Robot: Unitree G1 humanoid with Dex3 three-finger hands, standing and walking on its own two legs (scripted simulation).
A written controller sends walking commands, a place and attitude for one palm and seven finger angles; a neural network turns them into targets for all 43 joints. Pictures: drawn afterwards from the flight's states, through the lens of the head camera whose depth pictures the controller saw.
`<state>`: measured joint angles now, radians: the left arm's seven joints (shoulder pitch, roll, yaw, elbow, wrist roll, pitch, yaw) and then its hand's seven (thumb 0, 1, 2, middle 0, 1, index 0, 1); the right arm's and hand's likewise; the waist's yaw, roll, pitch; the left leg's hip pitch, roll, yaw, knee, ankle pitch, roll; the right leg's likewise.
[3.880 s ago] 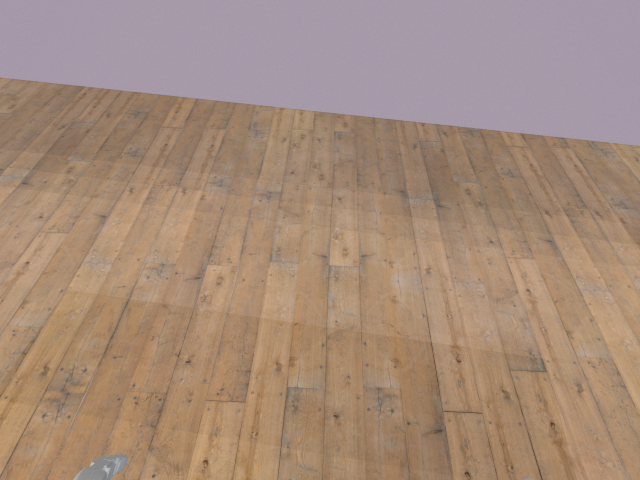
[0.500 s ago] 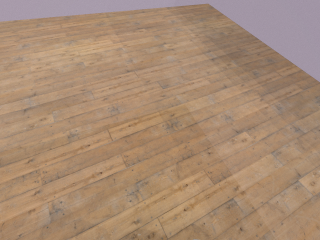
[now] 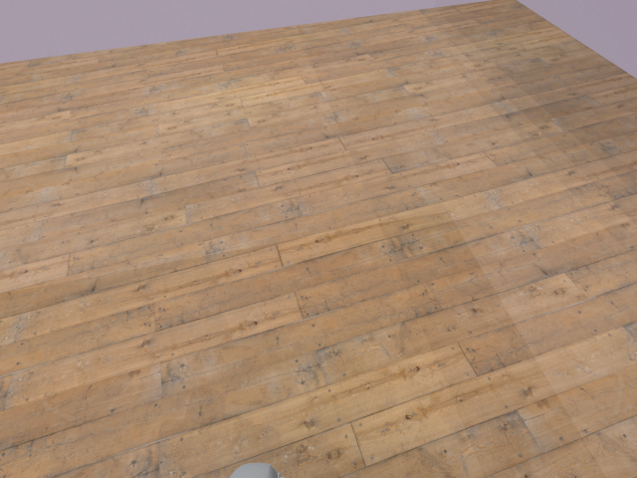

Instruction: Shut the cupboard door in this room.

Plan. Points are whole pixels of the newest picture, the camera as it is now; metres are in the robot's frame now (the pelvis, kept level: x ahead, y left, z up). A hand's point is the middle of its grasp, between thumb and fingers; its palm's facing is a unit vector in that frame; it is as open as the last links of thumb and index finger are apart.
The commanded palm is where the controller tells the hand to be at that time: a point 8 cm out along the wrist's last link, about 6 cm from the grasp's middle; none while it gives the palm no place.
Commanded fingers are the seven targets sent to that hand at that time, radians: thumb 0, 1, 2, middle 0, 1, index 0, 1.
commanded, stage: turn or walk to find it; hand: left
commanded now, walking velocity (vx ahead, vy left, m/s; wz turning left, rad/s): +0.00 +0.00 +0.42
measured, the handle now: out of the picture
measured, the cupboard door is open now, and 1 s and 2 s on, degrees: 77 77 77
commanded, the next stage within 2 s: none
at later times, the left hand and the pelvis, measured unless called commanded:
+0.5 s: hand out of the picture -0.01 +0.27 -0.17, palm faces +0.24 -0.94 -0.24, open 7.4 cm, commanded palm none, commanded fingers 0.00 0.90 0.90 -0.20 -0.30 -0.20 -0.30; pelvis -0.03 +0.05 +0.00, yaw +11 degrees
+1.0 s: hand out of the picture -0.07 +0.19 -0.15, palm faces +0.43 -0.87 -0.25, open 7.4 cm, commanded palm none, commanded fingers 0.00 0.90 0.90 -0.20 -0.30 -0.20 -0.30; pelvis -0.06 -0.01 +0.00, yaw +25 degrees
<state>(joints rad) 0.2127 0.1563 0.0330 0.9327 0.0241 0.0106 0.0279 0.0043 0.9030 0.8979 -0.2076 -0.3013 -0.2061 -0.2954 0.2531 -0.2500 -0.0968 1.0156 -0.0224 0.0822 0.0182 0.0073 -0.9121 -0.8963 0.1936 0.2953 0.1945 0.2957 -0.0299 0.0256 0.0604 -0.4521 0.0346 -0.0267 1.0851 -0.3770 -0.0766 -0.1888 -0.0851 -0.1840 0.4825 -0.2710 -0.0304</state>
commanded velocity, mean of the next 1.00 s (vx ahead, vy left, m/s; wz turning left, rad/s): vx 0.00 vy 0.00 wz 0.42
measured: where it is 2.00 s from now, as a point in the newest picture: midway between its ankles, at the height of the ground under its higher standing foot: outside the picture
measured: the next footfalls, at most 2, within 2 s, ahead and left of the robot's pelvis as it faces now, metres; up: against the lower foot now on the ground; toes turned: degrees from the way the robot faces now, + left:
left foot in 0.20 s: +0.01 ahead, +0.15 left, +0.00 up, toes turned +10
right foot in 0.70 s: +0.04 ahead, -0.08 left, +0.00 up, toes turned +13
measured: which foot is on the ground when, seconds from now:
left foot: up 0.00-0.18, down 0.20-0.70, up 0.72-1.00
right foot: down 0.00-0.20, up 0.22-0.68, down 0.70-1.00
